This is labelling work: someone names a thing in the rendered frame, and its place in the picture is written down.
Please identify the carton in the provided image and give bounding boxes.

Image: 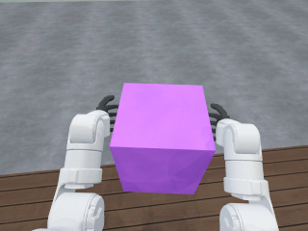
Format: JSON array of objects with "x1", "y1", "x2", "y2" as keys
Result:
[{"x1": 110, "y1": 83, "x2": 216, "y2": 194}]

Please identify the robot left upper arm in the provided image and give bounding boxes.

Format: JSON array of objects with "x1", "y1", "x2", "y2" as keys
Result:
[{"x1": 32, "y1": 192, "x2": 105, "y2": 231}]

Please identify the robot right upper arm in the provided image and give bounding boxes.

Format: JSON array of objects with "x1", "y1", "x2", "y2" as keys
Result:
[{"x1": 219, "y1": 203, "x2": 278, "y2": 231}]

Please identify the robot left hand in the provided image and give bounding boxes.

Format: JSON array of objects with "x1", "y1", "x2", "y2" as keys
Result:
[{"x1": 96, "y1": 95, "x2": 119, "y2": 132}]

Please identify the robot right hand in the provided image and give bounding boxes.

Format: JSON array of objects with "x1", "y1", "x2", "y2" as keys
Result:
[{"x1": 208, "y1": 103, "x2": 230, "y2": 141}]

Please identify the left robot forearm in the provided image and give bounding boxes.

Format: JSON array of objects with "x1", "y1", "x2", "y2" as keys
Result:
[{"x1": 47, "y1": 110, "x2": 111, "y2": 227}]

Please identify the right robot forearm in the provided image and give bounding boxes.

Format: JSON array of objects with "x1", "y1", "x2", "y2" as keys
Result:
[{"x1": 216, "y1": 118, "x2": 279, "y2": 231}]

